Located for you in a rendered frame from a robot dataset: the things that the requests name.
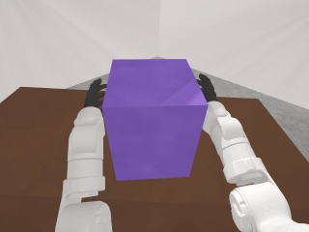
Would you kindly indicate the robot right forearm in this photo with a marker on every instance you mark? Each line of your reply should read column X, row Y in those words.
column 241, row 166

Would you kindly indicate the left robot hand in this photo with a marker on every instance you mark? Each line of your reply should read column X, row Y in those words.
column 93, row 95

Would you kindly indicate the right robot hand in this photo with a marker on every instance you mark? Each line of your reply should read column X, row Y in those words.
column 207, row 88

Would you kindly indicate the robot left forearm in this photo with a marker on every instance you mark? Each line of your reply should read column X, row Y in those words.
column 85, row 154

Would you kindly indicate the robot right upper arm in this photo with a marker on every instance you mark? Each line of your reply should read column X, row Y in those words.
column 261, row 208

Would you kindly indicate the carton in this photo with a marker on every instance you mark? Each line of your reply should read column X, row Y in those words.
column 154, row 111

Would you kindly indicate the robot left upper arm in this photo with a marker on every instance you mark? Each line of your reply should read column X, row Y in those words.
column 92, row 216

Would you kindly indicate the pedestal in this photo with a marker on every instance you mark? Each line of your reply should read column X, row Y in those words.
column 35, row 128

